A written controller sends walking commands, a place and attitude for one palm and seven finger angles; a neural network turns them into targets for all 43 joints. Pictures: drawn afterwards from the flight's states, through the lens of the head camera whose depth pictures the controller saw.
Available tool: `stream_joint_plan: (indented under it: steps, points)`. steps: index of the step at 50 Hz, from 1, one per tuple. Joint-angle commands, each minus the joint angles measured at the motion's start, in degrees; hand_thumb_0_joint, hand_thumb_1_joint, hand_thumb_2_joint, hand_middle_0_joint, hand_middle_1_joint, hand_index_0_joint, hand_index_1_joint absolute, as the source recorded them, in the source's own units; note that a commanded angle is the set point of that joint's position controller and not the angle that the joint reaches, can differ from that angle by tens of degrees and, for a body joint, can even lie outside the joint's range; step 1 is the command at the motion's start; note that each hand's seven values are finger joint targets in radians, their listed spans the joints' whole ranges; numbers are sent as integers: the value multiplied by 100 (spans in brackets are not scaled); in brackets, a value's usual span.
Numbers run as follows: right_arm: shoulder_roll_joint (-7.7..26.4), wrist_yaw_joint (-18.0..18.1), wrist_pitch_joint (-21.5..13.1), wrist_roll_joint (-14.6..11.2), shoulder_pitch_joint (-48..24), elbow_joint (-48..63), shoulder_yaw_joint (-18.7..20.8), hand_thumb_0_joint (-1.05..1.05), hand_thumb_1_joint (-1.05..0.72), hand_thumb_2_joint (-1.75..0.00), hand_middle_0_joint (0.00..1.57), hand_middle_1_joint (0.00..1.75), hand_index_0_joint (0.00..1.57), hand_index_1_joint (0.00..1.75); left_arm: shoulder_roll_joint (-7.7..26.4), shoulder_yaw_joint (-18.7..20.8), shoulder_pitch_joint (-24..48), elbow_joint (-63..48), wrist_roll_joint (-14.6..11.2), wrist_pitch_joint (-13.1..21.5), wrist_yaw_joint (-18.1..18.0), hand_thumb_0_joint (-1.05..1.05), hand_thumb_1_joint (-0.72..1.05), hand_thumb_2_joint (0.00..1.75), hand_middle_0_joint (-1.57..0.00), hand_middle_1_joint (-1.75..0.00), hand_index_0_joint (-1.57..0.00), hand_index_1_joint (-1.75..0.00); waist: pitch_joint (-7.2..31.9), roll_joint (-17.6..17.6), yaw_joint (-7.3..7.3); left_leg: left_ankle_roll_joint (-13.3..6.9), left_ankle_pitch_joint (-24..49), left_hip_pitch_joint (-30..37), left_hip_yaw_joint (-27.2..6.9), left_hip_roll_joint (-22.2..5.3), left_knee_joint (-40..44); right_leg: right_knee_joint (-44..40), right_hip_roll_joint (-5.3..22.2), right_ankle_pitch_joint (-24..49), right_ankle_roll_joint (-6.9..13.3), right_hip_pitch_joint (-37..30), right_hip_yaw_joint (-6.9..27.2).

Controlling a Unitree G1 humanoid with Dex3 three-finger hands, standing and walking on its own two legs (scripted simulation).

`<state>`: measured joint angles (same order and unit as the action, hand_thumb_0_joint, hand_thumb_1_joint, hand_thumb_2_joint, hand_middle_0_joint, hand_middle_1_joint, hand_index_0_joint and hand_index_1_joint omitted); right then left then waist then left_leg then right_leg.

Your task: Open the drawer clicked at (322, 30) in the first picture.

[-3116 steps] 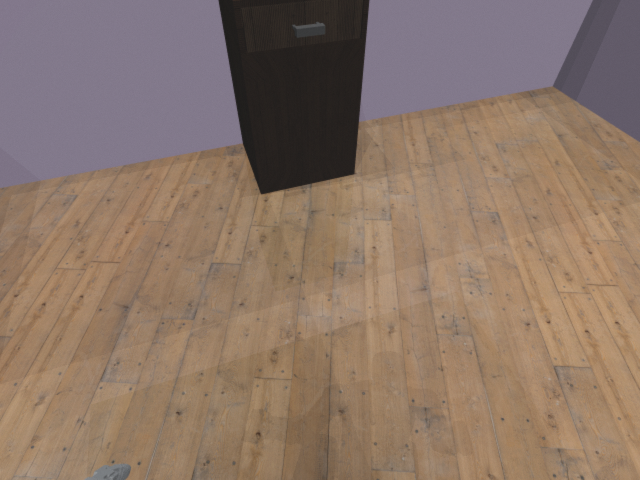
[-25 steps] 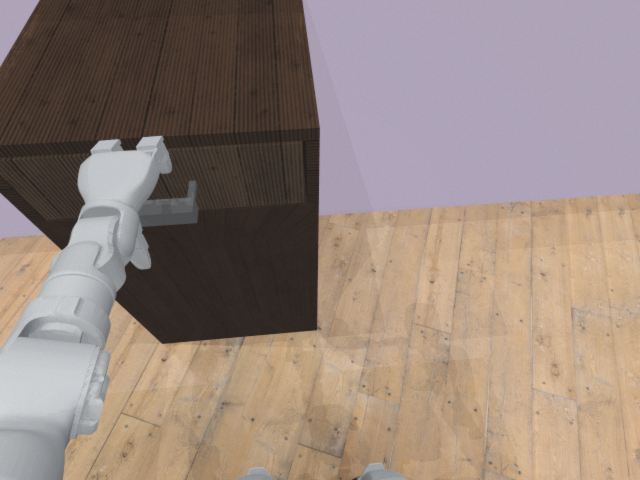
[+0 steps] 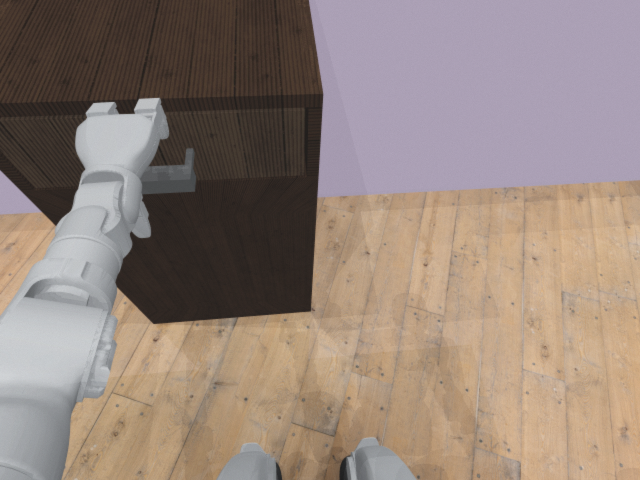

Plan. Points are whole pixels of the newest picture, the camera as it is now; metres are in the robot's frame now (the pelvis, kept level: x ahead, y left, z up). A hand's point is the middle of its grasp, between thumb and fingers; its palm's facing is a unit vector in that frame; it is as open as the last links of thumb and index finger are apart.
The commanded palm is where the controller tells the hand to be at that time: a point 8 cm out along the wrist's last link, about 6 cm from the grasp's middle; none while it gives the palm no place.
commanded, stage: lower the fingers behind the handle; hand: left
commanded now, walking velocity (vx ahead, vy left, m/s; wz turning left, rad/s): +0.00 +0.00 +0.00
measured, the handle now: (158, 167) +0.55 +0.21 +0.01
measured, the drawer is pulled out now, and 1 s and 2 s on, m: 0.00 0.00 0.01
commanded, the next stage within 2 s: close the thumb around the handle in 0.84 s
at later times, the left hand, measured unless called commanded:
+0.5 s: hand (138, 199) +0.51 +0.24 -0.01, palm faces +0.03 +0.00 -1.00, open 13.4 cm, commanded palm +0.50 +0.23 +0.04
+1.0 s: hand (138, 201) +0.50 +0.24 -0.01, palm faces -0.01 -0.01 -1.00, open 13.6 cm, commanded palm +0.49 +0.23 +0.04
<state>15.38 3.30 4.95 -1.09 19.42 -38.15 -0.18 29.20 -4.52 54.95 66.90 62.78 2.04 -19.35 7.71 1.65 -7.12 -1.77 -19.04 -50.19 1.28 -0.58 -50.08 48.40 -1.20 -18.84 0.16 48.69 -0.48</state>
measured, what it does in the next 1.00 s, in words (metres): stands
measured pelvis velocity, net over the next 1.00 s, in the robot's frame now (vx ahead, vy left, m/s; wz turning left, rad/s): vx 0.02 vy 0.01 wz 0.00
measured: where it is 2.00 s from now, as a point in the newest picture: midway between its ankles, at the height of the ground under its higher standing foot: outside the picture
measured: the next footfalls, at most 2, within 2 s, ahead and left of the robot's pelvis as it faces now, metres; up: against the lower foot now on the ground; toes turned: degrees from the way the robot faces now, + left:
none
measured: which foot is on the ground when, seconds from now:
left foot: down 0.00-1.00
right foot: down 0.00-1.00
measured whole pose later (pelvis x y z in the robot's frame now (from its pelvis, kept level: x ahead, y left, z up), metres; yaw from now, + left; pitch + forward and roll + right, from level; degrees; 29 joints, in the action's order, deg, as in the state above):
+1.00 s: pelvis +0.02 +0.01 -0.02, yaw +0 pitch +24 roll -3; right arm 14.7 1.6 4.2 1.4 19.2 -41.7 2.3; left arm 28.5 -2.3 47.9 62.2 63.7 4.1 -24.1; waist 9.2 2.6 -5.4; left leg -1.9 -24.1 -57.7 -0.2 -0.7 -58.1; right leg 54.7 -1.7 -23.3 0.0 55.2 -1.6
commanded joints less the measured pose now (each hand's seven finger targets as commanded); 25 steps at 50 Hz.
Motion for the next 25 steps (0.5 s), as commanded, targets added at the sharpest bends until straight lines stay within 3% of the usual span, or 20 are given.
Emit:
stream_joint_plan:
  steps: [1, 3, 7, 9, 10, 11, 12, 13, 14, 15, 16, 18, 20, 22, 25]
  points:
    - [1018, 119, -130, -17, 746, 340, 341, 0, -90, -90, 20, 30, 20, 30, 1660, 319, 1562, 68, 70, -387, 270, 0, -50, 30, -30, -120, -30, -120, 1307, -412, -160, -101, -718, 770, -41, 191, 555, -813, -146, -582, 80, -393, 34]
    - [996, 131, -183, -25, 766, 372, 338, 0, -90, -90, 20, 30, 20, 30, 1463, 120, 1663, 38, 59, -385, 298, 0, -50, 30, -30, -120, -30, -120, 1298, -313, -231, -102, -825, 701, -25, 195, 501, -789, -140, -661, 75, -263, 30]
    - [1018, 180, -297, -12, 796, 402, 316, 0, -90, -90, 20, 30, 20, 30, 1650, 196, 1966, -127, 11, -275, 365, 0, -50, 30, -30, -120, -30, -120, 1339, -357, -296, -124, -1111, 398, -75, 184, 356, -638, -124, -910, 48, -112, 42]
    - [984, 222, -413, 37, 846, 374, 378, 0, -90, -90, 20, 30, 20, 30, 1815, 367, 2371, -758, -27, 123, 412, 0, -50, 30, -30, -120, -30, -120, 1736, -178, -338, -165, -1116, 437, -177, 133, 181, -416, -122, -817, 73, 16, 63]
    - [960, 239, -500, 85, 860, 385, 401, 0, -90, -90, 20, 30, 20, 30, 1851, 381, 2697, -1215, 0, 398, 373, 0, -50, 30, -30, -120, -30, -120, 2170, 185, -334, -173, -1079, 595, -234, 141, 83, -281, -120, -747, 73, 71, 84]
    - [941, 219, -553, 109, 903, 314, 440, 0, -90, -90, 20, 30, 20, 30, 1782, 414, 2484, -1174, 17, 505, 333, 0, -50, 30, -30, -120, -30, -120, 2360, 403, -277, -148, -991, 790, -311, 115, 31, -154, -145, -631, 123, 200, 42]
    - [929, 211, -598, 144, 924, 303, 465, 0, -90, -90, 20, 30, 20, 30, 1677, 422, 2428, -1363, 23, 626, 269, 0, -50, 30, -30, -120, -30, -120, 2574, 399, -269, -139, -823, 949, -370, 89, -46, -74, -164, -530, 118, 299, 13]
    - [946, 189, -627, 164, 954, 241, 494, 0, -90, -90, 20, 30, 20, 30, 1794, 588, 2440, -1499, 24, 714, 163, 0, -50, 30, -30, -120, -30, -120, 2696, 521, -225, -109, -759, 1045, -450, 56, -87, 18, -179, -471, 140, 450, -17]
    - [964, 172, -634, 201, 995, 158, 515, 0, -90, -90, 20, 30, 20, 30, 1818, 637, 2667, -1695, 17, 785, 41, 0, -50, 30, -30, -120, -30, -120, 2893, 508, -295, -99, -569, 1189, -538, 23, -139, 100, -189, -349, 149, 533, -52]
    - [963, 145, -649, 220, 1016, 118, 537, 0, -90, -90, 20, 30, 20, 30, 1853, 732, 2612, -1784, 42, 814, -115, 0, -50, 30, -30, -120, -30, -120, 3054, 699, -231, -81, -428, 1272, -557, 32, -194, 137, -197, -296, 147, 589, -58]
    - [980, 101, -637, 236, 1041, 9, 556, 0, -90, -90, 20, 30, 20, 30, 1843, 777, 2534, -1664, 76, 730, -283, 0, -50, 30, -30, -120, -30, -120, 3015, 829, -228, -41, -304, 1372, -604, 14, -201, 173, -211, -233, 177, 744, -99]
    - [990, 30, -580, 251, 1067, -127, 551, 0, -90, -90, 20, 30, 20, 30, 1562, 610, 2349, -1229, 178, 365, -538, 0, -50, 30, -30, -120, -30, -120, 2728, 650, -291, -6, -69, 1393, -637, -17, -182, 157, -237, -143, 179, 895, -190]
    - [999, -26, -514, 259, 1106, -201, 557, 0, -90, -90, 20, 30, 20, 30, 1361, 452, 2512, -1183, 171, 71, -666, 0, -50, 30, -30, -120, -30, -120, 2815, 691, -313, 37, 195, 1561, -633, -15, -140, 117, -237, -37, 176, 842, -230]
    - [992, -72, -423, 253, 1108, -273, 537, 0, -90, -90, 20, 30, 20, 30, 1195, 323, 2516, -961, 117, -279, -689, 0, -50, 30, -30, -120, -30, -120, 2712, 682, -336, 42, 335, 1641, -586, -1, -67, 20, -249, 29, 180, 735, -264]
    - [992, -59, -287, 213, 1071, -261, 478, 0, -90, -90, 20, 30, 20, 30, 1354, 368, 2445, -749, 22, -568, -514, 0, -50, 30, -30, -120, -30, -120, 2610, 420, -334, -14, 486, 1541, -433, 53, 9, -172, -262, 150, 152, 272, -221]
